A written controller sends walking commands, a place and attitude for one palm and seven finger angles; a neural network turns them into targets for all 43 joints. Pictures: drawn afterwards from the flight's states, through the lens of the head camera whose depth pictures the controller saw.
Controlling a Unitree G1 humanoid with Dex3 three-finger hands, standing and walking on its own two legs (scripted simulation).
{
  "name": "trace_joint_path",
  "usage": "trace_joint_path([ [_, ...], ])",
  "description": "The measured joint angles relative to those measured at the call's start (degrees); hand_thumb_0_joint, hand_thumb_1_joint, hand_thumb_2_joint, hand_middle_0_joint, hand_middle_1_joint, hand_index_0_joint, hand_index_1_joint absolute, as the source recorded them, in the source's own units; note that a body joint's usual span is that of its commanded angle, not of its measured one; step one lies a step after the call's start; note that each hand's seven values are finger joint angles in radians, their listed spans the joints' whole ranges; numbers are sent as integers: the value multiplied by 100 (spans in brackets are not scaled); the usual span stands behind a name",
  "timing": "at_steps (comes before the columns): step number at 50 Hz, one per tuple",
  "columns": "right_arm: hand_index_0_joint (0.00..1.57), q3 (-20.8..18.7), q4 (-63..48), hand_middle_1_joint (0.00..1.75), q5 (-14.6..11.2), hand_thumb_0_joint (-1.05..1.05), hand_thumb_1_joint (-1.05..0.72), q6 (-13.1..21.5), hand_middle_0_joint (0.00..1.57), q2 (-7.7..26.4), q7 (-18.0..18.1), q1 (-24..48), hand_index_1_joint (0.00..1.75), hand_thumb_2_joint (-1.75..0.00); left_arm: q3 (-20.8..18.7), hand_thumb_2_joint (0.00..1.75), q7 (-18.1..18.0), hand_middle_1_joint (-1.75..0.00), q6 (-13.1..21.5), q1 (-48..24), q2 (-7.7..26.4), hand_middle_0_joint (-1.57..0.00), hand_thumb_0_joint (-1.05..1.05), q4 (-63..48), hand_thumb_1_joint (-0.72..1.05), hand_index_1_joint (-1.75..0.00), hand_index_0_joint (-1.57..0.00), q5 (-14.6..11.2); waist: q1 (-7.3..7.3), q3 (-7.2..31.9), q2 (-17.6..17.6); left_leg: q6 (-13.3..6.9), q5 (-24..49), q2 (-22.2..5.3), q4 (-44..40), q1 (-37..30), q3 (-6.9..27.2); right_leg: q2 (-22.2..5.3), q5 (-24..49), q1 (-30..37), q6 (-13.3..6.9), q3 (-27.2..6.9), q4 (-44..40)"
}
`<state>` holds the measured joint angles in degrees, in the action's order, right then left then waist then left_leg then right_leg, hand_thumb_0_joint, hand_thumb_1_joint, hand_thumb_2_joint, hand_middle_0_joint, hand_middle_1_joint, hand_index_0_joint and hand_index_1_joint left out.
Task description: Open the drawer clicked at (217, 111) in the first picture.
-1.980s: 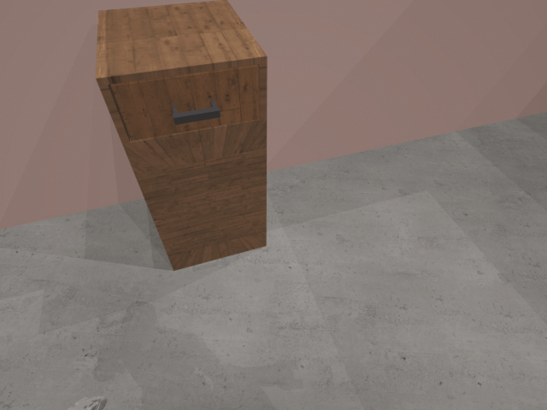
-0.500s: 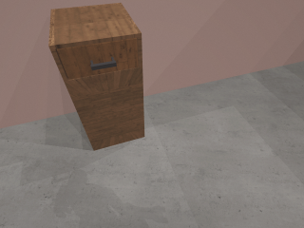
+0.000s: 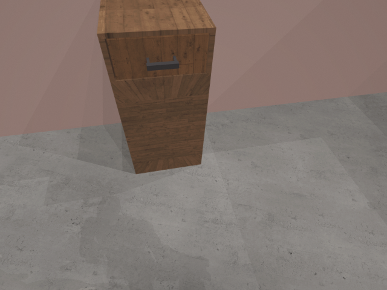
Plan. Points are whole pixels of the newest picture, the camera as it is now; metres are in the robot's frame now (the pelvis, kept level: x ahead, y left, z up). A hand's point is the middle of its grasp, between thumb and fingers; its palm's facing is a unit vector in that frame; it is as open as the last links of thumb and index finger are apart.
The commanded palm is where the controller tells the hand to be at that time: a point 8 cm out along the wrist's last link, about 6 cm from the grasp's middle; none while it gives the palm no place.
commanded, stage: turn to face it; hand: left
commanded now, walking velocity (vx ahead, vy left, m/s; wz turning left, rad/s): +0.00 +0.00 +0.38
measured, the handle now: (162, 62) +0.85 +0.15 +0.00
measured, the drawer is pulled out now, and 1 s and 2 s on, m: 0.00 0.00 0.00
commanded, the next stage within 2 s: take the last steps up to it in 0.38 s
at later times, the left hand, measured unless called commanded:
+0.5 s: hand out of the picture -0.02 +0.17 -0.15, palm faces +0.20 -0.94 -0.26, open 7.4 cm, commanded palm none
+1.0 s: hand out of the picture +0.00 +0.14 -0.17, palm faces +0.18 -0.97 -0.14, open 7.4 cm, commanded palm none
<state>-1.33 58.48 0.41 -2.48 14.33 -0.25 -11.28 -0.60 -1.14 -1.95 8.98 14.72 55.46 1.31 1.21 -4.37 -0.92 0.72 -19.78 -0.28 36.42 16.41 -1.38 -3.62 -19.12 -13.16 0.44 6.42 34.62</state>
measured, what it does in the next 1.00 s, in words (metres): steps on the spot: right foot, then left foot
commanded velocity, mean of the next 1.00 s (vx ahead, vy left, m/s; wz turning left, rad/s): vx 0.16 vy -0.08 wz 0.07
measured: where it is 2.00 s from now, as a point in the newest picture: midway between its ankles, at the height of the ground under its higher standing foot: (215, 257)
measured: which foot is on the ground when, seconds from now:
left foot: down 0.00-0.40, up 0.42-0.72, down 0.74-1.00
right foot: down 0.00-0.02, up 0.04-0.40, down 0.42-0.74, up 0.76-1.00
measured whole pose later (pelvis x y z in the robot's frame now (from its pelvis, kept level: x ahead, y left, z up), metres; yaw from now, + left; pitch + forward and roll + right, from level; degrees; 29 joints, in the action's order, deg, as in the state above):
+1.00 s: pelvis +0.03 -0.04 +0.01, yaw +8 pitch +0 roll +0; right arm -1.8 64.5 1.8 2.8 6.1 2.1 -23.4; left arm -4.1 2.8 -2.5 17.2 11.6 61.7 1.9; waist 0.2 -2.2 -2.1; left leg 3.3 -18.8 -5.9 20.2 0.6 -7.2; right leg -5.7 -14.5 -31.5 1.7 4.2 54.2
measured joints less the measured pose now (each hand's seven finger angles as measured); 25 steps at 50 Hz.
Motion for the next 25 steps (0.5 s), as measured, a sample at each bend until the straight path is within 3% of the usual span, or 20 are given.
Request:
trace_joint_path([
  [2, 20, 2, -56, 30, 34, 0, -91, 52, 20, -145, -24, -115, 29, -90, -37, 89, 5, -30, -63, 76, -17, -21, 0, -38, 91, -30, -20, -32, -33, -24, -168, -176, 432, 127, -53, 34, -85, -162, -403, -225, 107, -42, 546],
  [4, 20, 17, -97, 30, 55, 0, -91, 97, 20, -286, -15, -205, 29, -90, -71, 89, -15, -30, -166, 123, -48, -21, 1, -6, 91, -30, -20, -35, -50, -26, -217, -298, 376, 193, -129, 45, -73, -67, -899, -602, 137, -306, 1471],
  [6, 20, 39, -105, 30, 61, 0, -91, 115, 20, -407, 18, -282, 30, -90, -112, 89, -5, -30, -200, 148, -77, -21, 1, 41, 91, -30, -20, -36, -45, -25, -213, -334, 491, 233, -397, -1, 0, 20, -841, -899, 157, -450, 2164],
  [9, 20, 45, -81, 30, 53, 0, -91, 122, 20, -517, 52, -349, 30, -90, -152, 89, 20, -30, -173, 220, -128, -21, 1, 63, 91, -30, -20, -43, -53, 3, -143, -330, 792, 250, -810, -70, 115, 56, -645, -1083, 213, -490, 2425],
  [16, 20, -57, -67, 30, 67, 0, -91, 87, 21, -514, 82, -351, 30, -90, -185, 90, -4, -30, -152, 314, -269, -20, 1, 71, 91, -30, -19, -68, 16, 94, 98, -246, 1108, 258, -1117, -14, 407, 142, -697, -700, 225, -520, 1308],
  [20, 20, -139, -67, 30, 47, 0, -91, 34, 21, -418, 59, -334, 30, -90, -159, 90, -25, -30, -17, 392, -337, -20, 1, 4, 91, -30, -19, -73, -18, 193, 163, -106, 1087, 328, -870, 210, 553, 196, -79, -48, 165, -492, -149],
  [23, 20, -239, -74, 30, 36, 1, -91, -66, 20, -288, 42, -274, 30, -90, -124, 90, -53, -30, 66, 470, -452, -20, 1, 9, 91, -30, -19, -9, -76, 208, 285, -48, -9, 338, 295, 656, 568, 220, 54, 5, -91, -379, -272],
  [25, 20, -293, -64, 30, 51, 1, -91, -124, 20, -214, 23, -216, 30, -90, -109, 90, -57, -30, 96, 573, -513, -20, 1, 11, 91, -30, -20, 6, -117, 221, 282, -37, -283, 328, 1319, 925, 472, 183, 130, 68, -152, -313, -336],
])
